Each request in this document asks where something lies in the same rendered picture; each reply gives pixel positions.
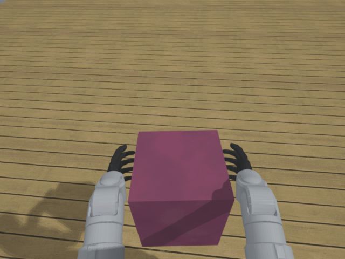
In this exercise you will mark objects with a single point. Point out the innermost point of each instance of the carton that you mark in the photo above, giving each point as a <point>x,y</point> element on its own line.
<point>180,192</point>

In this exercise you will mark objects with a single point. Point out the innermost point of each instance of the robot left forearm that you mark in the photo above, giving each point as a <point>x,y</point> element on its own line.
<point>105,219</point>

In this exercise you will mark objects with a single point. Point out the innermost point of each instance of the right robot hand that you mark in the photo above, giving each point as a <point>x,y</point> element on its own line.
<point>241,160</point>

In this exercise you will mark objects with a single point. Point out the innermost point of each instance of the left robot hand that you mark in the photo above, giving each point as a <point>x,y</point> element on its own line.
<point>117,162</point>

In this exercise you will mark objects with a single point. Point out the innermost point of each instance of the robot right forearm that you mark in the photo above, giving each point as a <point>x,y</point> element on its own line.
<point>264,233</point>

